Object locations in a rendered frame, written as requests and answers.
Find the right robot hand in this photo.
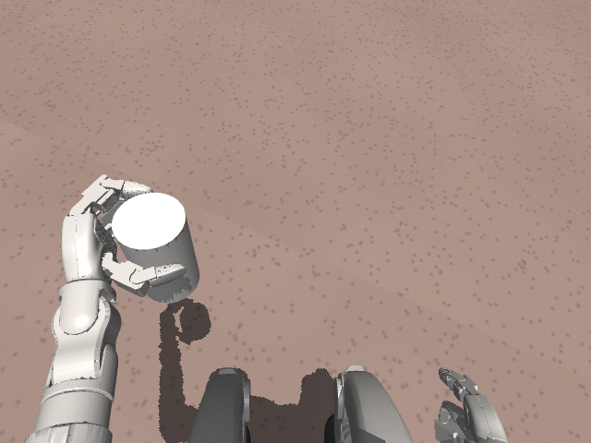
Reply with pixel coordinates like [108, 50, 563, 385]
[434, 367, 508, 443]

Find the left robot hand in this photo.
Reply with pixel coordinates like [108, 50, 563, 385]
[61, 174, 187, 297]

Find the can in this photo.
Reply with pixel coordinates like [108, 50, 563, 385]
[112, 193, 199, 304]

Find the left robot arm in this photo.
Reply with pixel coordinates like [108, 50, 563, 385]
[24, 279, 121, 443]

